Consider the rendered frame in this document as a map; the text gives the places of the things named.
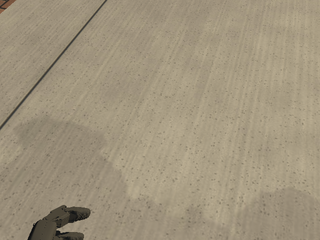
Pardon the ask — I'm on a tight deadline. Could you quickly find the robot left hand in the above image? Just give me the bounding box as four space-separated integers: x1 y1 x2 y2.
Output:
27 205 91 240

